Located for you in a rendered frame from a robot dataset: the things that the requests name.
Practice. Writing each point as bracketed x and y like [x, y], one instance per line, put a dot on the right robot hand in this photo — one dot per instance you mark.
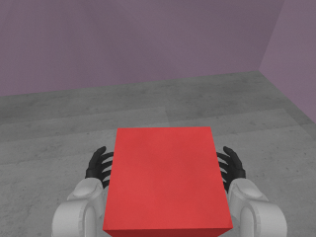
[234, 168]

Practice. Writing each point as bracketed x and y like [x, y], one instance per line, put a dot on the carton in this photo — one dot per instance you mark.
[166, 182]

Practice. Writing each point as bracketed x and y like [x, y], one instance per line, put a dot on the left robot forearm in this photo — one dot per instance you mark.
[78, 215]

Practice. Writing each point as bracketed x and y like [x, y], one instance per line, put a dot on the left robot hand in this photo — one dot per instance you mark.
[96, 168]

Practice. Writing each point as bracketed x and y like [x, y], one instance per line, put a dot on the right robot forearm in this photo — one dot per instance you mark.
[258, 217]

